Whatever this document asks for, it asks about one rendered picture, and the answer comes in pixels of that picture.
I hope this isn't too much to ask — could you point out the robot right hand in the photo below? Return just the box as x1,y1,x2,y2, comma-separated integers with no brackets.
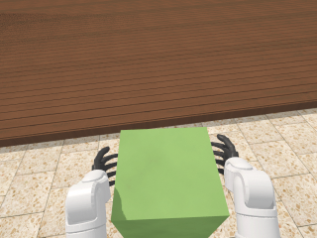
210,134,239,175

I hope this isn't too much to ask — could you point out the robot right forearm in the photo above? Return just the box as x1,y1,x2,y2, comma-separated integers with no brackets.
224,157,281,238

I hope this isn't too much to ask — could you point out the robot left forearm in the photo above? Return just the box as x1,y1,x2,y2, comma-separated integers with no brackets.
64,170,111,238

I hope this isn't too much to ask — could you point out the carton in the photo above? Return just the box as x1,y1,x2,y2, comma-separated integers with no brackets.
111,127,230,238

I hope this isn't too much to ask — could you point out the robot left hand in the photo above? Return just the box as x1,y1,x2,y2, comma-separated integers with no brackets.
91,146,118,186

